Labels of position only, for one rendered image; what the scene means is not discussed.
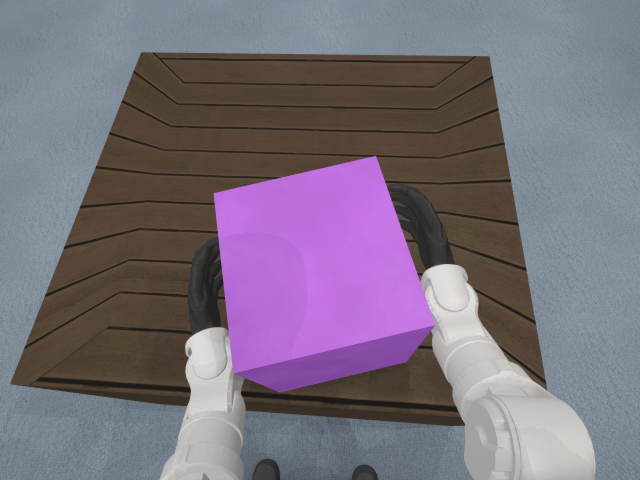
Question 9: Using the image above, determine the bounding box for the left robot forearm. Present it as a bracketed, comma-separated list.
[160, 327, 246, 480]

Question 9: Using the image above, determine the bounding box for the carton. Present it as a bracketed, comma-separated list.
[214, 156, 435, 392]

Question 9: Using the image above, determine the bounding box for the robot right hand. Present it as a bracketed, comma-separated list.
[387, 184, 455, 270]

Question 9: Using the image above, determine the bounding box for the robot left foot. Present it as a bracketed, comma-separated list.
[252, 459, 280, 480]

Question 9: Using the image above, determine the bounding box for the right robot upper arm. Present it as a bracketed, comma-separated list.
[464, 394, 596, 480]

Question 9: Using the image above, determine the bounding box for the robot left hand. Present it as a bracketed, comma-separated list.
[188, 237, 223, 336]

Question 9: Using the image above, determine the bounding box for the pedestal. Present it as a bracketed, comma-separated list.
[10, 52, 547, 426]

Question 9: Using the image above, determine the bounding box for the right robot forearm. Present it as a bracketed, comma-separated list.
[420, 264, 596, 469]

